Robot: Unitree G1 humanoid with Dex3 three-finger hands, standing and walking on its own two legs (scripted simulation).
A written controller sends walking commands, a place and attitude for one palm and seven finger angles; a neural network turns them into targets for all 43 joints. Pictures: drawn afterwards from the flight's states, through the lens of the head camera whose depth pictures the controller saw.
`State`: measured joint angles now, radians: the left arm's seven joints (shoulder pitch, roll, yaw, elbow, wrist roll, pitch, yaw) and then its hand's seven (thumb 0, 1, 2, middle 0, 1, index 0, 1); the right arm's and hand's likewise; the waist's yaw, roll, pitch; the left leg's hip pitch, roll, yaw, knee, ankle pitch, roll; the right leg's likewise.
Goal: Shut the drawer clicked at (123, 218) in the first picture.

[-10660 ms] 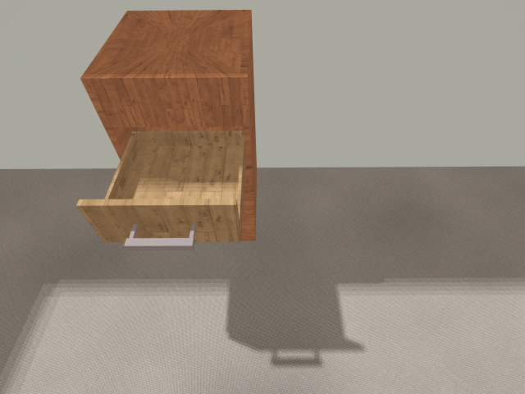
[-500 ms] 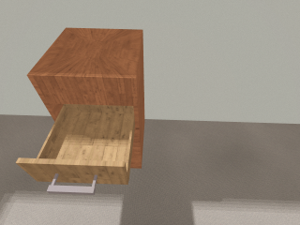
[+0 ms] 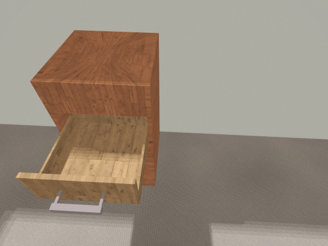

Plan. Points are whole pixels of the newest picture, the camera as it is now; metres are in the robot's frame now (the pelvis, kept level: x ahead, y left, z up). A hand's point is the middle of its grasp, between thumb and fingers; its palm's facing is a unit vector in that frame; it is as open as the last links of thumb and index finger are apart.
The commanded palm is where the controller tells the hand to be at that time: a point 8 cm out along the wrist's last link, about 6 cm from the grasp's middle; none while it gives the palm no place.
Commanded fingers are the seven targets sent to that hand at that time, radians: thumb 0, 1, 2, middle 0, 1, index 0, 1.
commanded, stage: look again from close up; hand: left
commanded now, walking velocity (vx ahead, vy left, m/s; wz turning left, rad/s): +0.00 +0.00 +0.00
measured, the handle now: (79, 202) +0.30 +0.31 -0.21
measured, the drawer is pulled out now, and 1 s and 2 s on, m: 0.30 0.30 0.30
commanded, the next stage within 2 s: shuffle to correct the standing spot in 0.28 s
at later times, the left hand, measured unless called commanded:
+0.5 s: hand out of the picture +0.00 +0.19 -0.18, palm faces +0.01 -0.99 -0.17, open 7.4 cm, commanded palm none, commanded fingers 0.00 0.90 0.90 -0.20 -0.30 -0.20 -0.30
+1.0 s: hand out of the picture +0.02 +0.27 -0.17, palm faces -0.04 -0.98 -0.18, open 7.4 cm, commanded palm none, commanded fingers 0.00 0.90 0.90 -0.20 -0.30 -0.20 -0.30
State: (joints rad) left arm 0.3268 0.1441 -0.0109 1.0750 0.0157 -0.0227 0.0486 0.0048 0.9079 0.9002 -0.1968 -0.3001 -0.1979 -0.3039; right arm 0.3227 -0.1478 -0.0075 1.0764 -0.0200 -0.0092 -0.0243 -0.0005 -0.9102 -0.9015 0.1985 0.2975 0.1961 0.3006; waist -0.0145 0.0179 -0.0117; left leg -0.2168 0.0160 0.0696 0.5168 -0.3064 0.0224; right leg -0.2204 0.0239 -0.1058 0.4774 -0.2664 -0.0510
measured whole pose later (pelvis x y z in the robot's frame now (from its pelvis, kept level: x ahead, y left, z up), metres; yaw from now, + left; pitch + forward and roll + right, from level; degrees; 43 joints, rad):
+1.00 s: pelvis +0.00 +0.09 +0.01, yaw -3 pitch +0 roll -1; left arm 0.29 0.18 0.03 1.07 0.03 0.04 0.03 0.00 0.91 0.90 -0.19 -0.30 -0.20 -0.30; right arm 0.35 -0.14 0.00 1.10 -0.01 -0.03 -0.04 0.00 -0.91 -0.90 0.20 0.30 0.20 0.30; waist -0.02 -0.02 0.01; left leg -0.10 -0.09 0.16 0.29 -0.21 0.14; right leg -0.41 -0.04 0.00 0.93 -0.27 0.02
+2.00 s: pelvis +0.04 +0.02 +0.01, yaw -2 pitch -1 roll -1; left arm 0.36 0.08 -0.02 1.14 0.02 -0.02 0.05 0.00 0.91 0.90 -0.20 -0.30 -0.20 -0.30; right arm 0.31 -0.12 0.01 1.19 0.00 -0.02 -0.04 0.00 -0.91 -0.90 0.20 0.30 0.20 0.30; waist 0.00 0.00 0.02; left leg -0.04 -0.02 0.11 0.36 -0.30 0.05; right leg -0.12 0.02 -0.09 0.38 -0.24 -0.04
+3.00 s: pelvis +0.01 +0.04 +0.00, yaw -1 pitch -2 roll -1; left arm 0.32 0.14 -0.02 1.09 0.02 -0.02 0.05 0.00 0.92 0.90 -0.20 -0.30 -0.20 -0.30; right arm 0.29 -0.15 0.01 1.11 -0.01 -0.01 -0.02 0.00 -0.91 -0.90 0.20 0.30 0.20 0.30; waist 0.00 0.00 0.02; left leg -0.13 -0.02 0.11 0.45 -0.29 0.07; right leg -0.19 0.01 -0.09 0.43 -0.21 -0.03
